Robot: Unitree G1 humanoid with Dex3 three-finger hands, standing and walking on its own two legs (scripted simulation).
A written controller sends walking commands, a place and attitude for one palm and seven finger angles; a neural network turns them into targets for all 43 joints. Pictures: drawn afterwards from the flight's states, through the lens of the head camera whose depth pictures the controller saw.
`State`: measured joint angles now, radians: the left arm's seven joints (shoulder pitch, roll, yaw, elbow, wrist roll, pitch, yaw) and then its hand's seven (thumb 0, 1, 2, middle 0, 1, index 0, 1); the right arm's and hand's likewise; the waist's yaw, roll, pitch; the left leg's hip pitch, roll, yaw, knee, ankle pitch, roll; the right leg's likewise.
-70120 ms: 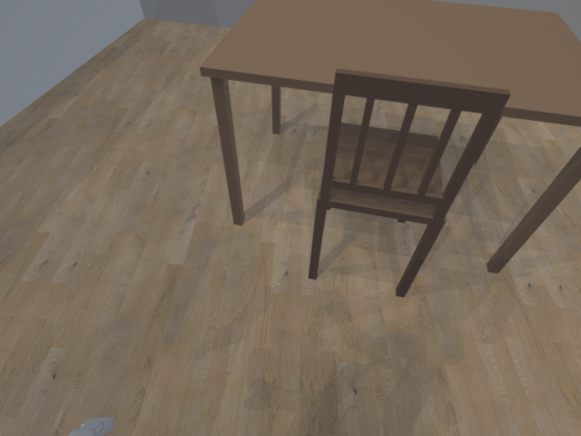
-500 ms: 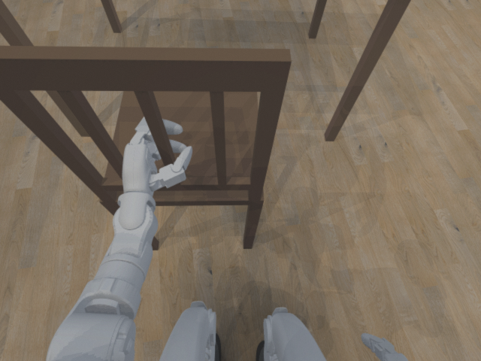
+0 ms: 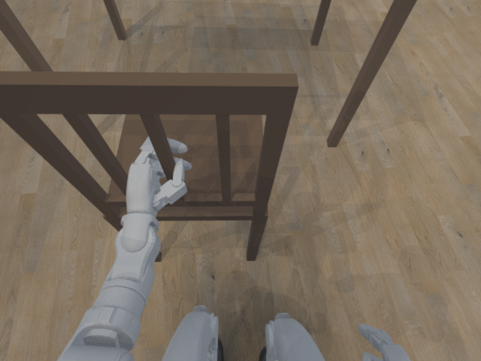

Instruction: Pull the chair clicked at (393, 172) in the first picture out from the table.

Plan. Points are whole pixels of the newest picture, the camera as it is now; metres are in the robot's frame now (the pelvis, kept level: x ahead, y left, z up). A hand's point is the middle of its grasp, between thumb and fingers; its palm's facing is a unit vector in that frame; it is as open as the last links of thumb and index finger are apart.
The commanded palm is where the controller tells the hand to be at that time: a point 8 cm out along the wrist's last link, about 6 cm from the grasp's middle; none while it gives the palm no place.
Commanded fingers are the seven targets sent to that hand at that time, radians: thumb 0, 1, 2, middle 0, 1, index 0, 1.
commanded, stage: hook a spindle and tug to test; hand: left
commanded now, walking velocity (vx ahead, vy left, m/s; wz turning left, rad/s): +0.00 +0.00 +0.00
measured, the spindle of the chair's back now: (168, 163) +0.43 +0.13 +0.03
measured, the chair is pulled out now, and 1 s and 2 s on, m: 0.33 0.41 0.58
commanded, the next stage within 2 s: step backward, pulling the chair out in 0.18 s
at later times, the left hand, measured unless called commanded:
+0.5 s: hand (179, 190) +0.37 +0.10 +0.04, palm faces -0.03 -0.99 -0.12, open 5.2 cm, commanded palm +0.36 +0.16 +0.04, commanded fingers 0.00 0.90 0.90 -0.50 -1.45 -0.50 -1.45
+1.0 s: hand (183, 217) +0.33 +0.09 +0.04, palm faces -0.06 -0.98 -0.17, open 5.1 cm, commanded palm +0.32 +0.15 +0.04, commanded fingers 0.00 0.90 0.90 -0.50 -1.45 -0.50 -1.45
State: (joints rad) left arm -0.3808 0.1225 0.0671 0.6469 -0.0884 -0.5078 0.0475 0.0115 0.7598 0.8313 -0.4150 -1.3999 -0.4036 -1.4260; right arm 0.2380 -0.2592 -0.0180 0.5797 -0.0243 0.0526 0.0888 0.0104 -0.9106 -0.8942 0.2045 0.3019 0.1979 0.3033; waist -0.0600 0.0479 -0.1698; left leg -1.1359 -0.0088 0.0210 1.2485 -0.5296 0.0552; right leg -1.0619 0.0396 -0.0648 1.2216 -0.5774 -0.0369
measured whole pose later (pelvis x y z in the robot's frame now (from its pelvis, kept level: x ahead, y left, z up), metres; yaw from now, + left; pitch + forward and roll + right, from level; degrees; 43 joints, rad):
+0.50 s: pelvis +0.01 +0.01 +0.08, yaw -1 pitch +13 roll -1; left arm -0.36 0.13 0.00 0.77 -0.09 -0.22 0.10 0.05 0.77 0.83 -0.34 -1.18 -0.44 -1.44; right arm 0.23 -0.23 0.02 0.55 0.07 0.22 -0.06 0.01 -0.91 -0.89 0.20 0.30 0.20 0.30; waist -0.06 0.06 -0.02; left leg -0.67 -0.01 0.06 0.80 -0.36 0.06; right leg -0.61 0.04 0.00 0.78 -0.39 0.00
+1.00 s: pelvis -0.02 -0.01 +0.11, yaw -4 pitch +6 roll -2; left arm -0.36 0.13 0.07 0.87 -0.05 -0.29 0.05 0.06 0.73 0.83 -0.36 -1.12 -0.50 -1.45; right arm 0.20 -0.25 -0.03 0.67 0.03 0.11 -0.07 0.01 -0.91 -0.89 0.21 0.30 0.20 0.30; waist -0.04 0.10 0.17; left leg -0.43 0.04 0.06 0.58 -0.27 0.01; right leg -0.36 0.09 -0.02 0.45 -0.19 -0.05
